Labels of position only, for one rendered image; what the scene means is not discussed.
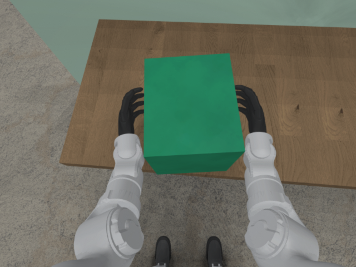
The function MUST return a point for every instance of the robot left foot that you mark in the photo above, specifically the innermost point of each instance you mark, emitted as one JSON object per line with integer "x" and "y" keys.
{"x": 163, "y": 251}

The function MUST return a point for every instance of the carton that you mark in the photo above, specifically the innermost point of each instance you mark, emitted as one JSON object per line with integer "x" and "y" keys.
{"x": 191, "y": 115}

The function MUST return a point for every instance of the right robot upper arm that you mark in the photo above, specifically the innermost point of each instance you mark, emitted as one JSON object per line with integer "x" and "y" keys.
{"x": 276, "y": 240}

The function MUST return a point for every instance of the robot right foot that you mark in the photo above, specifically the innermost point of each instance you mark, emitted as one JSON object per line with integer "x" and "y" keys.
{"x": 214, "y": 251}

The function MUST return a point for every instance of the robot right forearm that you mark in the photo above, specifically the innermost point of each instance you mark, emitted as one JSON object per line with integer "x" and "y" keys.
{"x": 262, "y": 181}

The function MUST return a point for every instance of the left robot upper arm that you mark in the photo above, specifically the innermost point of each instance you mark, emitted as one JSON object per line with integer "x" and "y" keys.
{"x": 110, "y": 239}

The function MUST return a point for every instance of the robot left forearm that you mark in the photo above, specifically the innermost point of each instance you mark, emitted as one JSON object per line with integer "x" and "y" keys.
{"x": 125, "y": 184}

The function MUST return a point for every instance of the robot foot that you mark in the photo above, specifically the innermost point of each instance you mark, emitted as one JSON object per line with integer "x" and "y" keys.
{"x": 163, "y": 251}
{"x": 214, "y": 251}

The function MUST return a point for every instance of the left robot hand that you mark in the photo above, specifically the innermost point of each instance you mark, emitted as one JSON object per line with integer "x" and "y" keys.
{"x": 127, "y": 115}

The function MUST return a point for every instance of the right robot hand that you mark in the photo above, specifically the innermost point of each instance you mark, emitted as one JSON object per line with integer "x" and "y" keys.
{"x": 253, "y": 111}

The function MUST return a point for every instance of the table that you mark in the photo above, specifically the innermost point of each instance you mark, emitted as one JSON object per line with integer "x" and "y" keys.
{"x": 304, "y": 78}

